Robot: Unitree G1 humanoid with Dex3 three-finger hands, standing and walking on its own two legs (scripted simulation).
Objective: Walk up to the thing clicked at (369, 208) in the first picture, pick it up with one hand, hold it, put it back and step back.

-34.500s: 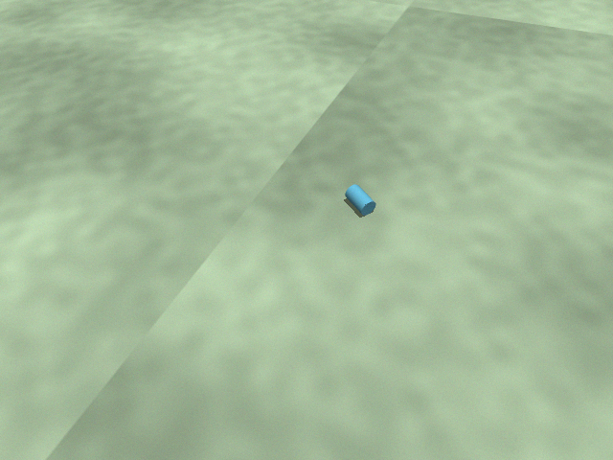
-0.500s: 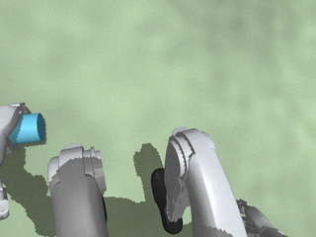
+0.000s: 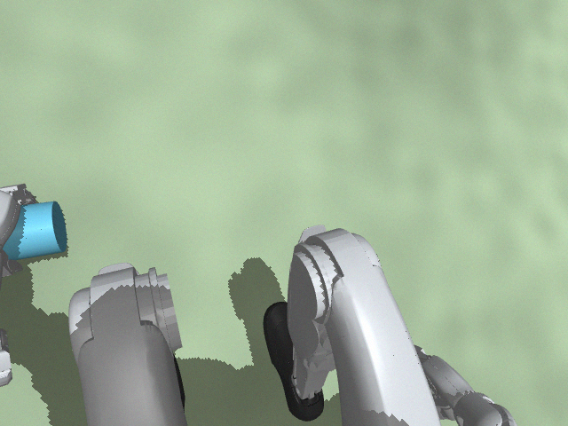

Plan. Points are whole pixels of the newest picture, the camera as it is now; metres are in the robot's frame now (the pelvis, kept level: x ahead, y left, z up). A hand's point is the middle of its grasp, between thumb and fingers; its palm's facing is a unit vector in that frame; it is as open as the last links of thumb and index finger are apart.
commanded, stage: open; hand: left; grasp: from above
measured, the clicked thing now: (8, 234) +0.38 +0.32 -0.25
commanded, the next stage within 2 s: withdraw in 1.02 s
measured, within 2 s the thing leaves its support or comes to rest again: neither
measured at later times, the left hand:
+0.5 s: hand (1, 239) +0.37 +0.32 -0.22, palm faces -0.47 -0.10 -0.88, open 11.8 cm
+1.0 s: hand out of the picture +0.36 +0.34 -0.23, palm faces -0.51 -0.15 -0.85, open 13.8 cm
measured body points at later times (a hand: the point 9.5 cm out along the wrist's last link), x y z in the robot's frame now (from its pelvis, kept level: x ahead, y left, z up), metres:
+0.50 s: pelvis +0.00 +0.00 +0.00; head +0.23 +0.12 +0.37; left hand +0.39 +0.32 -0.17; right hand +0.08 -0.26 -0.08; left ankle +0.06 +0.12 -0.25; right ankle +0.10 -0.11 -0.25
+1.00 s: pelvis -0.01 +0.00 +0.00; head +0.23 +0.12 +0.36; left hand +0.39 +0.34 -0.18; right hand +0.08 -0.27 -0.07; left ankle +0.06 +0.12 -0.25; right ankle +0.10 -0.11 -0.25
